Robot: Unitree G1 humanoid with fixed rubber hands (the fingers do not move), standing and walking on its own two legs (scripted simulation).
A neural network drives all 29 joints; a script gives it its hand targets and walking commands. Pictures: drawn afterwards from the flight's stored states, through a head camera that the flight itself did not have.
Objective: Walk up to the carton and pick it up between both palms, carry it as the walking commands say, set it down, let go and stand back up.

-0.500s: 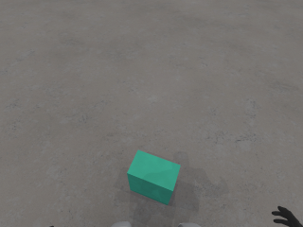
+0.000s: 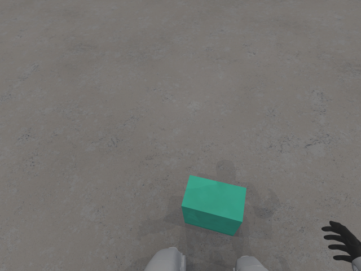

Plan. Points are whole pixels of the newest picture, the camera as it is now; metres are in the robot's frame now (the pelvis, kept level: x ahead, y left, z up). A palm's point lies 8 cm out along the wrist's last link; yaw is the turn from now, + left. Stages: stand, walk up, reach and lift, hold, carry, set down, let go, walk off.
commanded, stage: walk up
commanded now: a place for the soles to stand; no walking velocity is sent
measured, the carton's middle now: (212, 207) +0.41 -0.06 -0.59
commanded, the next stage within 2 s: none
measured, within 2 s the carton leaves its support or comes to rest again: neither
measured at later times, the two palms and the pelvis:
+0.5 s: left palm out of the picture +0.15 +0.50 -0.12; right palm (278, 234) +0.19 -0.17 -0.07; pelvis +0.09 +0.16 -0.01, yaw -5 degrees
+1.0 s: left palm (26, 206) +0.25 +0.44 -0.06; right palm (296, 217) +0.23 -0.23 -0.09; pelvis +0.16 +0.09 +0.01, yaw -8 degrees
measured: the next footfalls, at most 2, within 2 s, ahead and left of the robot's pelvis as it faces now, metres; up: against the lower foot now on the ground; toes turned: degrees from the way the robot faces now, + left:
right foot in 0.26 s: +0.09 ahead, -0.08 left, +0.00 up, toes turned +1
left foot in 0.40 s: +0.14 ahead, +0.25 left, +0.00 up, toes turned -7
